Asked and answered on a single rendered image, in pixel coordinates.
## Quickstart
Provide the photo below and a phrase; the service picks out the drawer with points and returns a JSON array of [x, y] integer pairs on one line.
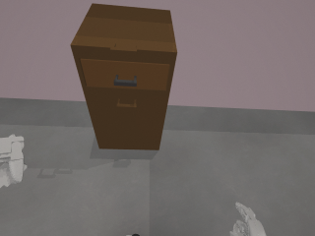
[[102, 73]]

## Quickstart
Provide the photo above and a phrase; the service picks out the cabinet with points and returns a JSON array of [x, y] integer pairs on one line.
[[151, 32]]

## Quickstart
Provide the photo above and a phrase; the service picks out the robot left hand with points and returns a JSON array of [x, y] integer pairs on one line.
[[11, 155]]

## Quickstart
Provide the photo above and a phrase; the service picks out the robot right hand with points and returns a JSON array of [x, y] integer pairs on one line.
[[253, 227]]

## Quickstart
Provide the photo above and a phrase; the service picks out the handle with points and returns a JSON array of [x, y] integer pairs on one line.
[[126, 106], [123, 51], [125, 83]]

